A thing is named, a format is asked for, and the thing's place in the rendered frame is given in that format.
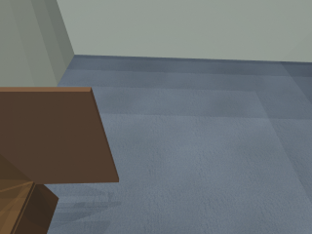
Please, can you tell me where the cupboard door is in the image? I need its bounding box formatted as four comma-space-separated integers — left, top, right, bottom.
0, 87, 119, 184

